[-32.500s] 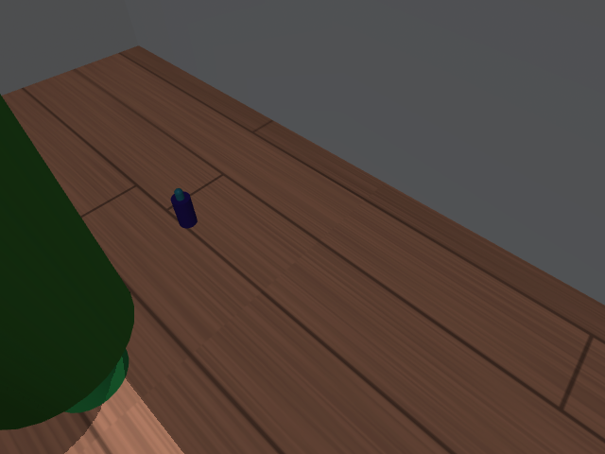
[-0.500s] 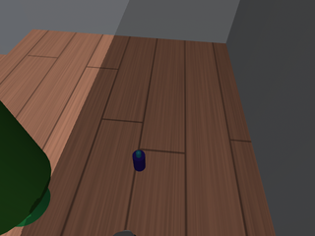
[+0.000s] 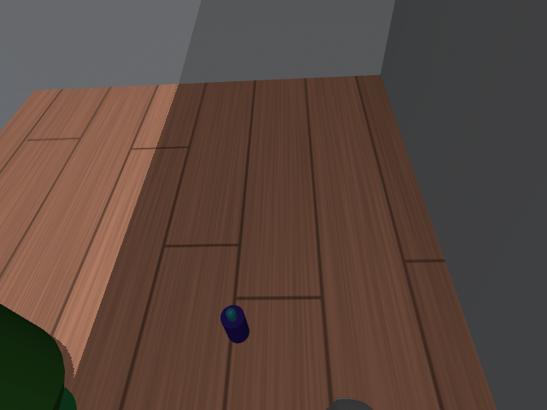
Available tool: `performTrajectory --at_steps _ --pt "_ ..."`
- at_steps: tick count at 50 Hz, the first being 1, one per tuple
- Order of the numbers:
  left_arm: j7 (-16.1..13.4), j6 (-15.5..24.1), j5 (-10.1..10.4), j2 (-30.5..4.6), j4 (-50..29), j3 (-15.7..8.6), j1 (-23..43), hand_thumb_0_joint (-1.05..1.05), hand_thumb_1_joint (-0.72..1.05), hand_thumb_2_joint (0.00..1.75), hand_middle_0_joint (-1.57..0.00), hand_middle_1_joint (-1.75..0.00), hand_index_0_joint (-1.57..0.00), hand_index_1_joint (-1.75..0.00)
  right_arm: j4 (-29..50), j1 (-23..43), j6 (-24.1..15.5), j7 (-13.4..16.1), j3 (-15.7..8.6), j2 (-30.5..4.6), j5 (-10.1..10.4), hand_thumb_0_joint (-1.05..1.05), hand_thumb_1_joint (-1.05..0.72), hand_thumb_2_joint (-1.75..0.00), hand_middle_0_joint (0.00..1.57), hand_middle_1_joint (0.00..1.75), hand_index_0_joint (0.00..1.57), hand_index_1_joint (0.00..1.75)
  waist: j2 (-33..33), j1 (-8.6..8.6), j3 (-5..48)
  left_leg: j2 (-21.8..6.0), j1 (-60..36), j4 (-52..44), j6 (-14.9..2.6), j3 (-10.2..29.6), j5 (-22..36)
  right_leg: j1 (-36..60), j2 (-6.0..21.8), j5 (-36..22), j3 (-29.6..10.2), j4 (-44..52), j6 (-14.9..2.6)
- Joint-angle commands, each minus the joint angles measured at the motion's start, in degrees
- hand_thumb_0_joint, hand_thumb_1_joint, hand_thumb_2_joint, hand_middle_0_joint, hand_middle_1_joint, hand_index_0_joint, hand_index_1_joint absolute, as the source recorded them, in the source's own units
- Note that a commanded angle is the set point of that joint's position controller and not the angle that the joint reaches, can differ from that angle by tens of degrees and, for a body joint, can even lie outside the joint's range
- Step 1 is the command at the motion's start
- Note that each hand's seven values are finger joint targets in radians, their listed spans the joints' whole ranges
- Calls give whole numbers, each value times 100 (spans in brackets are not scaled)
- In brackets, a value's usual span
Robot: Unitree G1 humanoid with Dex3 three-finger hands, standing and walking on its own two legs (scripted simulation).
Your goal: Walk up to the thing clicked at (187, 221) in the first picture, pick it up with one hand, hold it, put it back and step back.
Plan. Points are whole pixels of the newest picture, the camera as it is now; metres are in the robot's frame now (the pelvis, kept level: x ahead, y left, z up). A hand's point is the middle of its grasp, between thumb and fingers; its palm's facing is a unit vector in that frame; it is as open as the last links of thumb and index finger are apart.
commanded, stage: walk up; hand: left
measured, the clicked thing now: (234, 322) +0.49 +0.18 -0.66
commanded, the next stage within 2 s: stand in 1.58 s
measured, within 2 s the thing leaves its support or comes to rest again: neither
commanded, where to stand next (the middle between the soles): +0.16 +0.04 m, yaw +1 degrees
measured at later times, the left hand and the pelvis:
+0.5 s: hand out of the picture +0.12 +0.28 -0.15, palm faces -0.01 -0.94 -0.34, open 7.4 cm; pelvis +0.05 +0.03 +0.01, yaw +2 degrees
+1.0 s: hand out of the picture +0.14 +0.30 -0.13, palm faces +0.01 -0.93 -0.36, open 7.4 cm; pelvis +0.06 +0.03 +0.03, yaw +1 degrees
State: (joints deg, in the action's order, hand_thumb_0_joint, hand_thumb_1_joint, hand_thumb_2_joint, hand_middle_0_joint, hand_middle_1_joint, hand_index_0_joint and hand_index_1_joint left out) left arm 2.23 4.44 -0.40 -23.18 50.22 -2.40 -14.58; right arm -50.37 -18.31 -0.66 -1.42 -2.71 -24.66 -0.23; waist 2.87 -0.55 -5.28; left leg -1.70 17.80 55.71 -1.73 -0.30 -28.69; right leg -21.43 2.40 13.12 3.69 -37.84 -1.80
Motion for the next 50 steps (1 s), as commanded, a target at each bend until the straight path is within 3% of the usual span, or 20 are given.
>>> performTrajectory --at_steps 1,3,5,10,12,13,14,15,16,18,20,21,22,26,28,31,35,39,44,50 --pt "-250 99 40 -1647 -299 -432 -328 0 90 90 -20 -30 -20 -30 250 -300 -97 73 -313 -1077 14 0 -90 -90 20 30 20 30 -1155 135 325 -251 1389 531 -18 406 401 1112 1505 -119 -2036 2000 -951" --pt "-265 110 2 -1536 -352 -387 -259 0 90 90 -20 -30 -20 -30 121 -392 -46 46 -309 -992 -31 0 -90 -90 20 30 20 30 -1100 118 496 -205 1063 198 55 289 599 990 1337 -915 -1516 1781 -946" --pt "-297 96 -38 -1457 -365 -352 -122 0 90 90 -20 -30 -20 -30 99 -151 1 45 -262 -820 -45 0 -90 -90 20 30 20 30 -1111 119 528 -270 770 -573 129 237 611 797 1308 -1326 -1172 1637 -965" --pt "-326 -37 15 -1459 -282 -270 232 0 90 90 -20 -30 -20 -30 -78 271 25 87 -244 -764 -12 0 -90 -90 20 30 20 30 -1216 102 703 -68 -165 -1481 102 -116 1180 284 1288 -1866 -939 1054 -849" --pt "-322 -113 56 -1390 -276 -206 479 0 90 90 -20 -30 -20 -30 -194 183 -40 122 -262 -840 -30 0 -90 -90 20 30 20 30 -1035 -70 793 -34 -692 -2196 0 -83 1709 -24 1219 -1369 -909 613 -685" --pt "-317 -153 73 -1244 -241 -148 432 0 90 90 -20 -30 -20 -30 -219 252 -72 137 -296 -1007 -68 0 -90 -90 20 30 20 30 -665 -74 770 -238 -780 -2523 -88 261 1957 -227 1061 -842 -824 471 -459" --pt "-310 -176 102 -1042 -248 -86 371 0 90 90 -20 -30 -20 -30 -179 349 -115 159 -332 -1260 -100 0 -90 -90 20 30 20 30 -23 33 860 -936 -712 -2968 -280 1213 2239 -233 664 -183 -565 42 -171" --pt "-326 -238 177 -1025 -85 -64 234 0 90 90 -20 -30 -20 -30 -69 948 -129 137 -324 -1484 -17 0 -90 -90 20 30 20 30 546 240 748 -1357 -64 -3295 -719 1845 1672 128 -8 862 -188 -239 17" --pt "-346 -269 125 -1137 171 -116 223 0 90 90 -20 -30 -20 -30 -88 1150 -101 113 -280 -1379 0 0 -90 -90 20 30 20 30 540 257 617 -1383 401 -3326 -844 1794 1346 670 -5 1304 -220 -217 28" --pt "-312 -228 75 -1119 347 -99 252 0 90 90 -20 -30 -20 -30 -172 1359 -52 103 -152 -1131 6 0 -90 -90 20 30 20 30 382 300 596 -903 483 -3145 -474 1139 1155 855 98 779 -383 504 -2" --pt "-308 -135 31 -1318 477 -113 413 0 90 90 -20 -30 -20 -30 -298 1364 -32 87 -65 -915 43 0 -90 -90 20 30 20 30 206 201 570 -507 270 -2753 -104 729 1336 740 596 298 -967 1171 -155" --pt "-298 -136 34 -1381 472 -114 672 0 90 90 -20 -30 -20 -30 -418 1216 -23 87 -51 -930 33 0 -90 -90 20 30 20 30 105 63 545 -423 17 -2814 -88 650 1128 501 702 398 -1052 1231 -211" --pt "-293 -136 43 -1317 527 -82 794 0 90 90 -20 -30 -20 -30 -521 1196 -27 82 -41 -929 30 0 -90 -90 20 30 20 30 176 36 531 -475 -178 -2919 -100 704 1202 429 663 383 -951 1198 -186" --pt "-280 -138 71 -1120 784 -2 856 0 90 90 -20 -30 -20 -30 -652 1460 -86 77 -8 -951 37 0 -90 -90 20 30 20 30 95 132 820 -698 -376 -3218 -188 867 1926 950 356 -273 -526 1143 0" --pt "-278 -134 88 -1098 901 12 888 0 90 90 -20 -30 -20 -30 -732 1575 -96 89 23 -899 57 0 -90 -90 20 30 20 30 26 166 881 -676 -518 -3220 -142 753 2379 1105 429 -604 -563 1248 24" --pt "-278 -150 88 -1082 1005 25 1031 0 90 90 -20 -30 -20 -30 -845 1692 -82 111 9 -913 48 0 -90 -90 20 30 20 30 17 122 904 -637 -740 -3334 -82 634 2592 1166 508 -863 -564 1426 48" --pt "-270 -156 58 -1057 1156 46 1146 0 90 90 -20 -30 -20 -30 -955 1863 -45 103 -4 -866 53 0 -90 -90 20 30 20 30 -215 109 896 -597 -954 -3447 -59 547 2578 1221 577 -919 -583 1746 91" --pt "-259 -169 42 -1027 1249 54 1291 0 90 90 -20 -30 -20 -30 -1094 1905 -17 85 -7 -802 45 0 -90 -90 20 30 20 30 -328 86 750 -554 -1004 -3693 3 513 2252 1179 622 -622 -646 2021 115" --pt "-258 -170 20 -1005 1318 32 1311 0 90 90 -20 -30 -20 -30 -1197 1905 -24 76 0 -771 41 0 -90 -90 20 30 20 30 -356 101 856 -563 -1086 -3833 40 502 2445 1427 609 -734 -587 2148 145" --pt "-258 -194 -6 -995 1304 7 1281 0 90 90 -20 -30 -20 -30 -1246 1906 -21 74 -4 -783 9 0 -90 -90 20 30 20 30 -250 113 781 -562 -1011 -3987 54 533 2125 1435 593 -460 -561 2245 149"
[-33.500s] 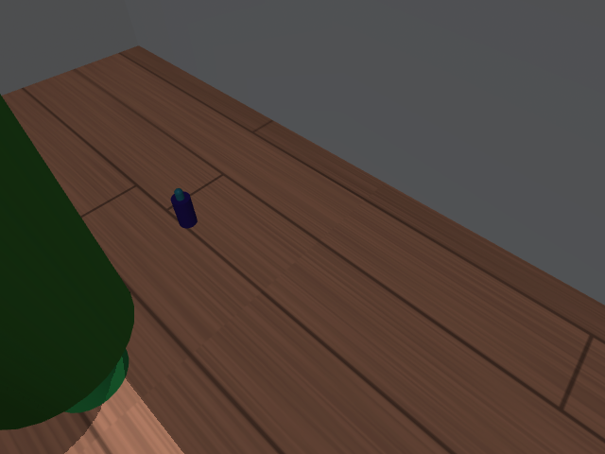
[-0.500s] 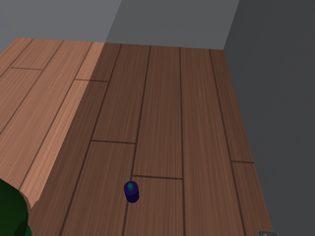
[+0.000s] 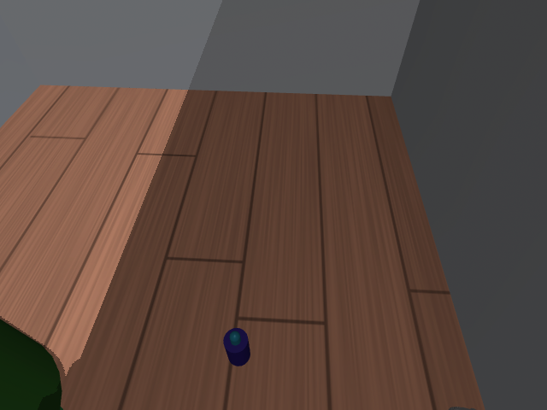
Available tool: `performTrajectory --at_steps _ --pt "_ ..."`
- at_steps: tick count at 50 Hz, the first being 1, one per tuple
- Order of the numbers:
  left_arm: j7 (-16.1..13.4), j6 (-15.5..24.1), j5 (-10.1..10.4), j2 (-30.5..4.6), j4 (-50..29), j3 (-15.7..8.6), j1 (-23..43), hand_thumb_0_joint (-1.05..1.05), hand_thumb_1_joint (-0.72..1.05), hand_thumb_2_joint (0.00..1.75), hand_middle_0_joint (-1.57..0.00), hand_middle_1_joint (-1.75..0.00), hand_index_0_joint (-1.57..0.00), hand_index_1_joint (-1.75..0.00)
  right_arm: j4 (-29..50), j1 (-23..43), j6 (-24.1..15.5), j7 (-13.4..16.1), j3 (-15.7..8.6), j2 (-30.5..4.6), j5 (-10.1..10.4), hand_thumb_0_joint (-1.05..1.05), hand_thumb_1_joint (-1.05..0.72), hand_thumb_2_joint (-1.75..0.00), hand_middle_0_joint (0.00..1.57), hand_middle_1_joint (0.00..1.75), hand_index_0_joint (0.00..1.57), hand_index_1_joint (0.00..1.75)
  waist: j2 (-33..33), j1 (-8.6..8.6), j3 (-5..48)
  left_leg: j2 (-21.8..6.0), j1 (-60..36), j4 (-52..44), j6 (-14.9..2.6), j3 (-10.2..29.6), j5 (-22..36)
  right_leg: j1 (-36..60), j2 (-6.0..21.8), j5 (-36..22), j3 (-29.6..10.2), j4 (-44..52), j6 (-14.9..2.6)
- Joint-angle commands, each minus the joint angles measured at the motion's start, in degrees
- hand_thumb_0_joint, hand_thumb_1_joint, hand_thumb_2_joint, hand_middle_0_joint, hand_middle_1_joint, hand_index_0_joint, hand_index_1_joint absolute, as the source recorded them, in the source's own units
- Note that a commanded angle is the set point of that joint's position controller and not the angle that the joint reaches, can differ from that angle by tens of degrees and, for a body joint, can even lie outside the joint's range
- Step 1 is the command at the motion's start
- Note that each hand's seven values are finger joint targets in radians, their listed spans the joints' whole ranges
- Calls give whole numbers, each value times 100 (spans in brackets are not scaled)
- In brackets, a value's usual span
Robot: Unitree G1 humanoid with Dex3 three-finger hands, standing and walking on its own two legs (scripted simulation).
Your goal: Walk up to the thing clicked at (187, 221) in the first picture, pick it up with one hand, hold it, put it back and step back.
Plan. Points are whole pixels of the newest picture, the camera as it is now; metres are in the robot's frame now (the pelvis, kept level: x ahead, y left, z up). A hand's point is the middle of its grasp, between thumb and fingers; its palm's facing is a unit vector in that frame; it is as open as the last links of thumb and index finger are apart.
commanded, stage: walk up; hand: left
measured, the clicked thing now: (236, 345) +0.43 +0.13 -0.68
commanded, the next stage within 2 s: stand in 0.58 s
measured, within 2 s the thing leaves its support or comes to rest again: neither
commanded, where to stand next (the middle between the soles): +0.09 +0.00 m, yaw -1 degrees
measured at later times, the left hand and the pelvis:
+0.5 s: hand out of the picture +0.09 +0.25 -0.15, palm faces -0.03 -0.94 -0.34, open 7.4 cm; pelvis +0.01 +0.00 +0.00, yaw +0 degrees
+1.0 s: hand out of the picture +0.10 +0.24 -0.16, palm faces -0.04 -0.94 -0.34, open 7.4 cm; pelvis +0.02 -0.01 +0.00, yaw +0 degrees
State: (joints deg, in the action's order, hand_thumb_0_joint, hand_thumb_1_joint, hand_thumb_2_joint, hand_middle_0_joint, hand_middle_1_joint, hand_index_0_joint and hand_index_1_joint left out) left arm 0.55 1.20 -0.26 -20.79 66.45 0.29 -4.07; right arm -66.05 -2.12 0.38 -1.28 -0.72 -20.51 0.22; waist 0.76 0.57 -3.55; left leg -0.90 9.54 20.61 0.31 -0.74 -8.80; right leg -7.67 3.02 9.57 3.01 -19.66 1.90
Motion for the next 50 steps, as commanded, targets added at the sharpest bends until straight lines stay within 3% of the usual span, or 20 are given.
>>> performTrajectory --at_steps 1,28,29,33,35,38,42,50 --pt "-88 131 -26 -1243 -326 -264 214 0 90 90 -20 -30 -20 -30 343 298 -125 58 -200 -1209 -37 0 -90 -90 20 30 20 30 -26 9 639 -636 -206 -458 -151 561 173 77 534 -202 -486 424 -213" --pt "-104 99 -52 -1153 -399 -324 227 0 90 90 -20 -30 -20 -30 366 13 -112 90 -233 -1137 -57 0 -90 -90 20 30 20 30 -70 -65 557 -606 -154 -448 -134 524 333 108 526 -344 -469 436 -208" --pt "-104 79 -22 -1156 -365 -284 178 0 90 90 -20 -30 -20 -30 377 -26 -149 106 -200 -1078 -87 0 -90 -90 20 30 20 30 -257 -131 507 -676 -163 -570 -94 559 328 75 537 -135 -471 453 -212" --pt "-77 45 -21 -1130 -405 -282 132 0 90 90 -20 -30 -20 -30 375 -9 -182 126 -219 -1218 -93 0 -90 -90 20 30 20 30 61 -98 521 -679 -148 -645 -71 561 32 66 527 33 -498 418 -237" --pt "-80 59 -38 -1132 -412 -276 90 0 90 90 -20 -30 -20 -30 390 46 -198 126 -215 -1186 -94 0 -90 -90 20 30 20 30 39 -71 603 -724 -246 -568 -79 556 539 132 549 -243 -488 388 -234" --pt "-76 76 -22 -1162 -421 -272 94 0 90 90 -20 -30 -20 -30 370 -15 -221 134 -191 -1151 -88 0 -90 -90 20 30 20 30 -3 -99 634 -707 -321 -508 -56 504 799 191 572 -500 -526 395 -232" --pt "-81 59 -36 -1185 -440 -275 94 0 90 90 -20 -30 -20 -30 370 13 -205 139 -188 -1149 -79 0 -90 -90 20 30 20 30 -31 -101 633 -715 -355 -515 -36 491 658 143 549 -360 -501 417 -237" --pt "-98 76 -31 -1194 -433 -277 43 0 90 90 -20 -30 -20 -30 361 36 -204 153 -174 -1144 -66 0 -90 -90 20 30 20 30 -92 -88 745 -766 -541 -416 -59 444 1226 288 579 -1043 -477 360 -233"
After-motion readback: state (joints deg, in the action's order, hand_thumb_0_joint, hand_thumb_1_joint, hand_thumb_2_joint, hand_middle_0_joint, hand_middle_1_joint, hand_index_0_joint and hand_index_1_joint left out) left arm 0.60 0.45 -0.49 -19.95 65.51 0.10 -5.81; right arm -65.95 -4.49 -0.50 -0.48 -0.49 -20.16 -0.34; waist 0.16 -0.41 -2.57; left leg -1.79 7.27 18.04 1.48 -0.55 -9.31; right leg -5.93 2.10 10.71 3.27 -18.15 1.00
